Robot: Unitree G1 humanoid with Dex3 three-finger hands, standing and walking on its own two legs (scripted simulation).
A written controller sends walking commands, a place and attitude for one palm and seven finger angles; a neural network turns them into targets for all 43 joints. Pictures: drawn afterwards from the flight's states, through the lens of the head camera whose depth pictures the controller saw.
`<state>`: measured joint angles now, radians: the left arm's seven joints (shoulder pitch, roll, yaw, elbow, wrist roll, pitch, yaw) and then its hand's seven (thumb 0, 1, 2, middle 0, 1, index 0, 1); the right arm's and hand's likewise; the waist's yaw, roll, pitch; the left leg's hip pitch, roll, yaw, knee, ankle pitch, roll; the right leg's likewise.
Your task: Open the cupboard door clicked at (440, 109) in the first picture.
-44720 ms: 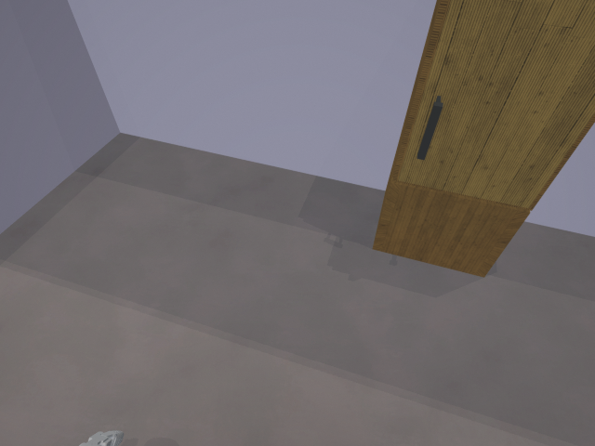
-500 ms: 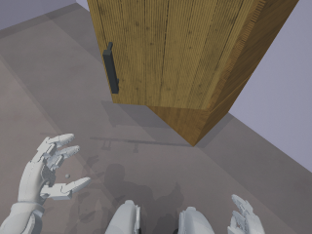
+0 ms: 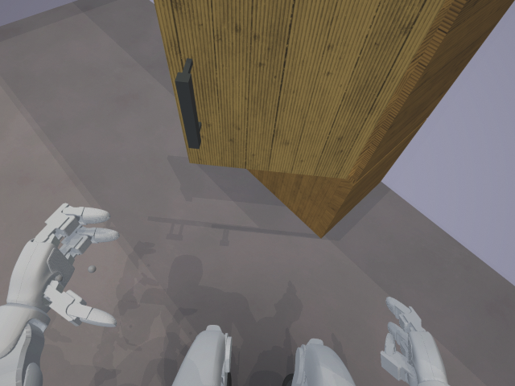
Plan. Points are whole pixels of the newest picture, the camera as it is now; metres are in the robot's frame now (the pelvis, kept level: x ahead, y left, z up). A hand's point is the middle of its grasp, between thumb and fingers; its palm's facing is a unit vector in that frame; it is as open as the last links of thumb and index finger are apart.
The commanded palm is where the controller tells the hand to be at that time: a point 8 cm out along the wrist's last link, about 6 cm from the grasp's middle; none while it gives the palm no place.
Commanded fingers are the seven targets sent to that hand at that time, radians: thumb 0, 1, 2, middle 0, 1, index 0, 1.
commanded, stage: raise the hand with hooked fingers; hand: left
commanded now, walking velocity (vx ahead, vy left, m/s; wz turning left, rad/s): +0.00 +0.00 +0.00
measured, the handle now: (191, 107) +0.60 +0.18 +0.00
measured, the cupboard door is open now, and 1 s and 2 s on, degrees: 42 42 42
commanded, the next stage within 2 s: move the hooked fingers beside the handle in 0.72 s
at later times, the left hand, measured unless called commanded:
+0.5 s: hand (87, 253) +0.28 +0.26 +0.03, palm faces -0.02 -1.00 -0.05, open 13.9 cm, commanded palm +0.26 +0.31 +0.04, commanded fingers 0.00 -0.50 0.30 -0.30 -1.20 -0.30 -1.20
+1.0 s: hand (96, 243) +0.30 +0.26 +0.03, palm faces -0.02 -1.00 -0.05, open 13.9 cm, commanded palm +0.29 +0.31 +0.03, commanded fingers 0.00 -0.50 0.30 -0.30 -1.20 -0.30 -1.20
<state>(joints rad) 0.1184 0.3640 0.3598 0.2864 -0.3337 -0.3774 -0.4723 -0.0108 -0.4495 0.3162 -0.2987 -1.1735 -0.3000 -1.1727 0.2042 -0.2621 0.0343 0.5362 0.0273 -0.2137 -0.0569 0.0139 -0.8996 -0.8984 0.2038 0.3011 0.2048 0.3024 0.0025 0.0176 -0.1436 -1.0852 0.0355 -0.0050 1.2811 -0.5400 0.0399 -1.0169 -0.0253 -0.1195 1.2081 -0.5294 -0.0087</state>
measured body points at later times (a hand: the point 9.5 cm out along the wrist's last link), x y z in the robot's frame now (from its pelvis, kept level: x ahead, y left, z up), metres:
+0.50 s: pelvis +0.00 -0.01 +0.00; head +0.10 +0.02 +0.43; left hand +0.27 +0.32 +0.04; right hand +0.16 -0.26 -0.08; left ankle +0.04 +0.09 -0.63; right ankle +0.03 -0.12 -0.63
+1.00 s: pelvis +0.00 -0.01 -0.01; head +0.10 +0.01 +0.43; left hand +0.29 +0.31 +0.03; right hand +0.17 -0.26 -0.09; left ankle +0.04 +0.09 -0.63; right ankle +0.03 -0.12 -0.63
